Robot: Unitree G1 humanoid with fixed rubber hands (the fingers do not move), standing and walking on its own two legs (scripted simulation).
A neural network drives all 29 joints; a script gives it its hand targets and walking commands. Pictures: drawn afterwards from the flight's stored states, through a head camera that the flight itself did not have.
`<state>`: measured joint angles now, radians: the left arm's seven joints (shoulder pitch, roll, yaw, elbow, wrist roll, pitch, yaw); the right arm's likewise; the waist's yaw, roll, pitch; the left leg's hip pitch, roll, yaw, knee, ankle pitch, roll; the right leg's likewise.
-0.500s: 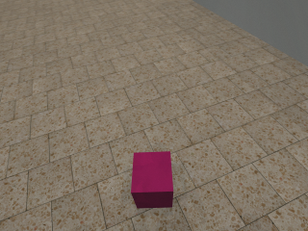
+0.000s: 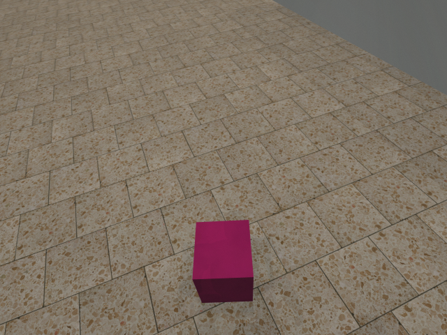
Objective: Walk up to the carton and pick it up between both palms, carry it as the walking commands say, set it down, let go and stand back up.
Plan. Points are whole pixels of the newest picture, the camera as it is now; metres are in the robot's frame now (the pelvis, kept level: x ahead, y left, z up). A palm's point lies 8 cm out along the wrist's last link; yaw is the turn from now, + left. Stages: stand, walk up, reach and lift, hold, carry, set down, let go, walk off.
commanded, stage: walk up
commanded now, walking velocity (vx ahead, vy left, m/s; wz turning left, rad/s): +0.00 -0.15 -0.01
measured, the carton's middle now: (224, 262) +0.55 +0.05 -0.63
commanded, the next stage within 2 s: none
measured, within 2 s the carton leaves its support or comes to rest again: neither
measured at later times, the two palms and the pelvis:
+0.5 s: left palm out of the picture +0.06 +0.22 -0.12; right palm out of the picture +0.04 -0.27 -0.15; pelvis +0.00 -0.03 +0.00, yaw +0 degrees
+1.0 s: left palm out of the picture +0.03 +0.26 -0.13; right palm out of the picture -0.02 -0.24 -0.13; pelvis -0.04 +0.01 +0.00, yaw -2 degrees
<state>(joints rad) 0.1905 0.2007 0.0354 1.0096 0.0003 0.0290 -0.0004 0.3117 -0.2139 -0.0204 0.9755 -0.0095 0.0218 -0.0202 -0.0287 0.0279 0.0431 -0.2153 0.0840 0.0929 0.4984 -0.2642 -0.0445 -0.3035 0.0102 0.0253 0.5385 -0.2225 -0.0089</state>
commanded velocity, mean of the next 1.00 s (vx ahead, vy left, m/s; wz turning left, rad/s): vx -0.04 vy -0.07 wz -0.01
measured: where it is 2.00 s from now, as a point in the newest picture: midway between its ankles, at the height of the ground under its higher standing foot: outside the picture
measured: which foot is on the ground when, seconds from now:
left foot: down 0.00-0.34, up 0.36-0.72, down 0.74-1.00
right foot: down 0.00-0.78, up 0.80-1.00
